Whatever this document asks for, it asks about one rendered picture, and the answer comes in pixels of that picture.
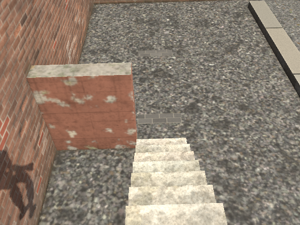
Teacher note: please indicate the stairs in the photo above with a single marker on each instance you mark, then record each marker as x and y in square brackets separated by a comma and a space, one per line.
[167, 187]

